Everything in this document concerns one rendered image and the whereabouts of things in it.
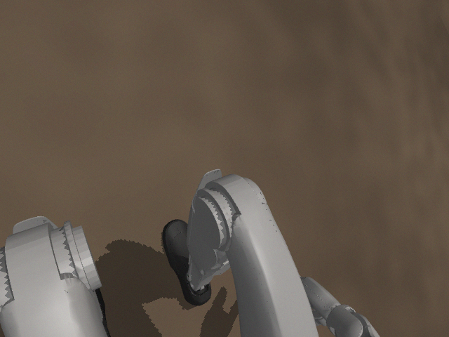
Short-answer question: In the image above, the right robot hand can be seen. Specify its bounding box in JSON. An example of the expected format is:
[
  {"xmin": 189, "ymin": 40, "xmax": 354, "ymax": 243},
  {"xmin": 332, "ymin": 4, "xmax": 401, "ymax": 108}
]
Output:
[{"xmin": 300, "ymin": 277, "xmax": 341, "ymax": 326}]

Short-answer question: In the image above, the left robot foot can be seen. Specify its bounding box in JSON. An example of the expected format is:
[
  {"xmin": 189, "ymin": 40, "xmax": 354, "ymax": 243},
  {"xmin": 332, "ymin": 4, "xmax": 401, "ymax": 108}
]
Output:
[{"xmin": 95, "ymin": 288, "xmax": 111, "ymax": 337}]

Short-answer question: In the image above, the right robot arm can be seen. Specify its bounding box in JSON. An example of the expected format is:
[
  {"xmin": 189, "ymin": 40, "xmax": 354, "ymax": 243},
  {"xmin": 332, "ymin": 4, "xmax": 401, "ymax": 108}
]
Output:
[{"xmin": 326, "ymin": 304, "xmax": 380, "ymax": 337}]

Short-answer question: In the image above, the right robot foot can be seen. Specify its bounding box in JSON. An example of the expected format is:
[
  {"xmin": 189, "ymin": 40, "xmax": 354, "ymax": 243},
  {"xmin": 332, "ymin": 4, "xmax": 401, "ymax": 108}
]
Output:
[{"xmin": 162, "ymin": 219, "xmax": 211, "ymax": 305}]

